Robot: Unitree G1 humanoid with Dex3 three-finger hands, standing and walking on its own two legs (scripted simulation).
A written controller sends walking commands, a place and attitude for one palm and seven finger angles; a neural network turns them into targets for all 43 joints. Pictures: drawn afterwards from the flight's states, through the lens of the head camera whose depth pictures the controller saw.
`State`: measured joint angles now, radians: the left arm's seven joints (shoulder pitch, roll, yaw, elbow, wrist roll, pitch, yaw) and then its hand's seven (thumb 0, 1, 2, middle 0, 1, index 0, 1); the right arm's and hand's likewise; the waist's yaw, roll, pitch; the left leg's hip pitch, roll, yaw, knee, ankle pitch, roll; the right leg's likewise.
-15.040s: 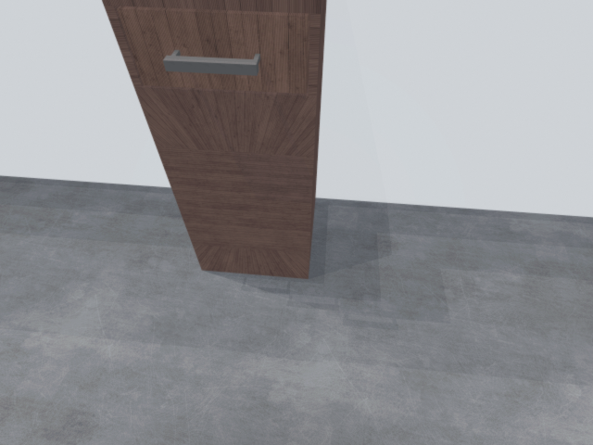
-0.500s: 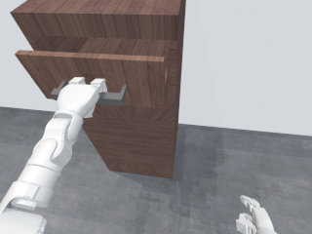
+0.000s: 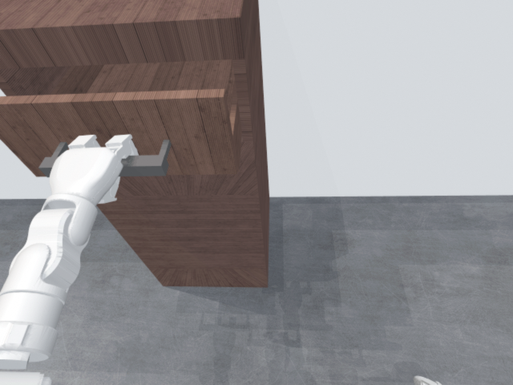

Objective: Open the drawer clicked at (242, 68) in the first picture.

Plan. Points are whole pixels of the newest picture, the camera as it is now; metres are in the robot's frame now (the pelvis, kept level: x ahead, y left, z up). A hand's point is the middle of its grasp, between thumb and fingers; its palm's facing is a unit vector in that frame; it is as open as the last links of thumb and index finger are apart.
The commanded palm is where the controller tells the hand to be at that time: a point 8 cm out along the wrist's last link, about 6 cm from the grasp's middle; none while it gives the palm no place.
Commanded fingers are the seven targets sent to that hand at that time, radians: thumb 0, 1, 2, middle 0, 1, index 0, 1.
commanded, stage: pull the drawer open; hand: left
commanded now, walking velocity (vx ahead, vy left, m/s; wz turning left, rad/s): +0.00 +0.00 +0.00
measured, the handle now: (109, 156) +0.44 +0.25 +0.13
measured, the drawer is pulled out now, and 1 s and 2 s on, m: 0.09 0.17 0.25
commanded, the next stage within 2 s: none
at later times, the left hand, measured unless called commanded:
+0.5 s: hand (98, 210) +0.35 +0.25 +0.11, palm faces +0.00 -0.02 -1.00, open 5.7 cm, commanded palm +0.33 +0.25 +0.16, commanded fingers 0.00 0.90 0.90 -0.40 -1.35 -0.40 -1.35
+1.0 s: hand (89, 237) +0.30 +0.25 +0.10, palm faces +0.06 -0.06 -1.00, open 5.9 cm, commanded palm +0.24 +0.25 +0.16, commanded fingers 0.00 0.90 0.90 -0.40 -1.35 -0.40 -1.35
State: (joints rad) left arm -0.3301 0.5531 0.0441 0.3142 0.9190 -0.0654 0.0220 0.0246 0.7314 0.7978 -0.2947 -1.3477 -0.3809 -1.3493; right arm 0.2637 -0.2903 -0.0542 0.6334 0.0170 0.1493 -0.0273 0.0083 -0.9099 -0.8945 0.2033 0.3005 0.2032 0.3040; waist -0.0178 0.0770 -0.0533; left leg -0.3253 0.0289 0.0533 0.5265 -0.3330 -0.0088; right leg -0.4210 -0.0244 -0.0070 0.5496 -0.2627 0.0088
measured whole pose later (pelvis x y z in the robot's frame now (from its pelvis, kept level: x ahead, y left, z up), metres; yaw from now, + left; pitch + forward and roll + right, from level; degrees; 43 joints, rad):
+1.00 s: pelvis +0.00 +0.01 +0.00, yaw +0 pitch +5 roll +0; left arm 0.08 0.53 0.06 -0.11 0.88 0.01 0.05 0.03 0.73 0.78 -0.26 -1.32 -0.35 -1.30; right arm 0.20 -0.30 -0.04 0.62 0.01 0.10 -0.01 0.01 -0.91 -0.89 0.20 0.30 0.20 0.30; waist 0.01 0.09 -0.04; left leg -0.25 0.02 0.06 0.49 -0.33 0.00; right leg -0.35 -0.03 0.00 0.52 -0.26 0.02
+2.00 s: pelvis +0.00 +0.00 +0.00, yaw -1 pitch +4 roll +0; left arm 0.45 0.56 0.14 -0.38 0.82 -0.01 0.11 0.02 0.73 0.77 -0.26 -1.33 -0.37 -1.30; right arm 0.17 -0.31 -0.03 0.59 0.00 0.09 -0.02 0.01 -0.91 -0.90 0.20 0.30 0.20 0.30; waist 0.02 0.08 -0.03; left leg -0.24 0.04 0.06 0.52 -0.34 -0.01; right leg -0.33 -0.02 0.00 0.53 -0.26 0.01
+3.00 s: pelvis -0.02 -0.01 +0.00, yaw +2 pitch -1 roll +0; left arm 0.33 0.54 0.06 -0.31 0.87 -0.01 0.05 0.00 -0.28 0.40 -0.32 -1.21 -0.33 -1.23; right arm 0.10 -0.25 0.03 0.62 -0.01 0.09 -0.04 0.01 -0.91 -0.89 0.20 0.30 0.20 0.30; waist 0.10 0.10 0.00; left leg -0.18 0.03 0.01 0.50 -0.31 -0.02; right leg -0.25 -0.03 -0.05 0.51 -0.24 0.00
